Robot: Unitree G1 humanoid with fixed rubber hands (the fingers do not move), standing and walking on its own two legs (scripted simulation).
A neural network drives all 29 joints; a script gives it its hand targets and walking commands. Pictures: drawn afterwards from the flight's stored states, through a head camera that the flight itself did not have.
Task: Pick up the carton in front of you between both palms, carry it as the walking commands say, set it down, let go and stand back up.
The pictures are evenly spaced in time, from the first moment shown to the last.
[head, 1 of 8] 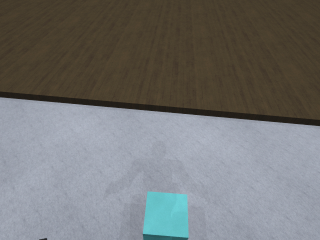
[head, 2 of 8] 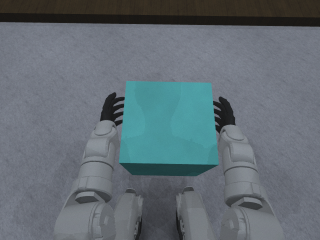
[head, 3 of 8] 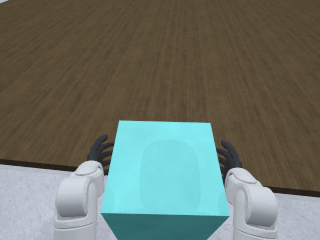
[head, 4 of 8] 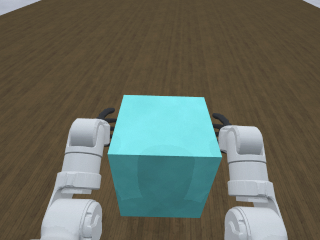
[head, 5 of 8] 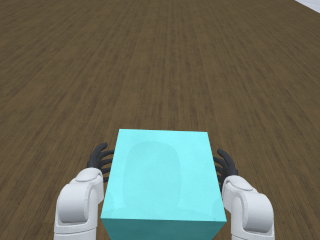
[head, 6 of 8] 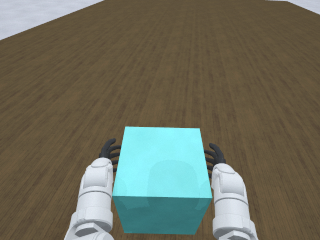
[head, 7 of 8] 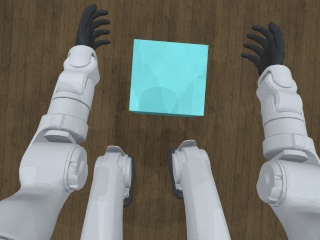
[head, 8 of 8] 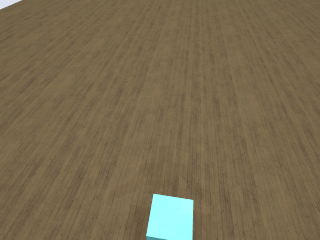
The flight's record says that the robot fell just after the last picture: no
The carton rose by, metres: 0.83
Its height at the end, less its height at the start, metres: +0.07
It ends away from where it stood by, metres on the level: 3.47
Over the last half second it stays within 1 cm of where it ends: yes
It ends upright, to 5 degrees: yes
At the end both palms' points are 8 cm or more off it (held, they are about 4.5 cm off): yes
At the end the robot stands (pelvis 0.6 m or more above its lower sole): yes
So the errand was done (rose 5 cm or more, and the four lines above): yes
